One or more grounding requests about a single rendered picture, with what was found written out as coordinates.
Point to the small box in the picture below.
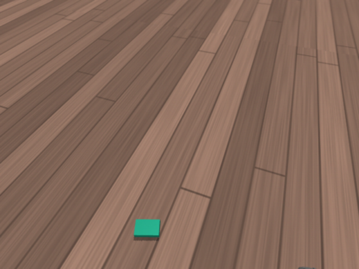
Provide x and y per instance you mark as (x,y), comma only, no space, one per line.
(147,228)

